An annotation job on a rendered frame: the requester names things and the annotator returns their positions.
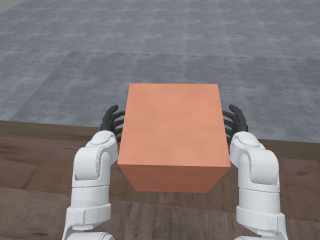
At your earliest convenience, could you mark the robot left forearm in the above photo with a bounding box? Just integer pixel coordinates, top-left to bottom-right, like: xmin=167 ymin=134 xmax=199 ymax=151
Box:
xmin=62 ymin=130 xmax=119 ymax=240

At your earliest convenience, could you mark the robot right forearm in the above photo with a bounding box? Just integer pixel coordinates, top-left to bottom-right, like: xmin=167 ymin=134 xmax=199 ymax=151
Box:
xmin=229 ymin=131 xmax=288 ymax=240

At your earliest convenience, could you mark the left robot hand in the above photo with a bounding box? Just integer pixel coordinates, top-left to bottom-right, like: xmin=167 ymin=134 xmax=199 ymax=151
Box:
xmin=100 ymin=104 xmax=126 ymax=143

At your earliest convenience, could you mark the carton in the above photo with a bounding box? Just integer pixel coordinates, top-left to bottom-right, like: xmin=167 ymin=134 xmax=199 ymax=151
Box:
xmin=117 ymin=83 xmax=231 ymax=193

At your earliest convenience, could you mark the right robot hand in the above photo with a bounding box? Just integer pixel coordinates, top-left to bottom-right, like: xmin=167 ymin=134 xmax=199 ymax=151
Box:
xmin=222 ymin=104 xmax=248 ymax=145

